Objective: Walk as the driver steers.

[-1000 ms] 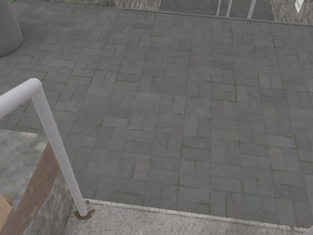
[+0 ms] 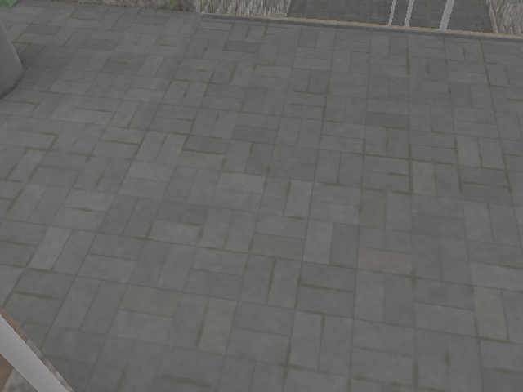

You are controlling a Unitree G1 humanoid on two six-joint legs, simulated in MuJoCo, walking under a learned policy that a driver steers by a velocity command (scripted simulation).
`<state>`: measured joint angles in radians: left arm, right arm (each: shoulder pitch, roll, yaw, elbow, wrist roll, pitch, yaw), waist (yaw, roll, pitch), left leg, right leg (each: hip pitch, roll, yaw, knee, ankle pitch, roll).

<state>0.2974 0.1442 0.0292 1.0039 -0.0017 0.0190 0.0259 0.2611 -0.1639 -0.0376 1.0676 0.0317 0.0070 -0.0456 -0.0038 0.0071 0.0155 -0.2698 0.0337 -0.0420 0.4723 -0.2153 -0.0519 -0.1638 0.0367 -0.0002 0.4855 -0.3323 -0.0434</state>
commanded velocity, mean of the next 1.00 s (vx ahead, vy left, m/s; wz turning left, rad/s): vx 0.17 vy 0.00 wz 0.00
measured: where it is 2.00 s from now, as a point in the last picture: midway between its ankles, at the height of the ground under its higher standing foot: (205, 342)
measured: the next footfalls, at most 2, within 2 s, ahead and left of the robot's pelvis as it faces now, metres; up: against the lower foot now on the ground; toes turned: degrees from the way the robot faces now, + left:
left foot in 0.84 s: +0.13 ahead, +0.19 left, +0.00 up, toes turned +5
right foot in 1.20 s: +0.35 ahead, +0.04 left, -0.15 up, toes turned +0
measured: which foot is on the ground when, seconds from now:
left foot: down 0.00-0.52, up 0.54-0.82, down 0.84-1.00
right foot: down 0.00-0.84, up 0.86-1.00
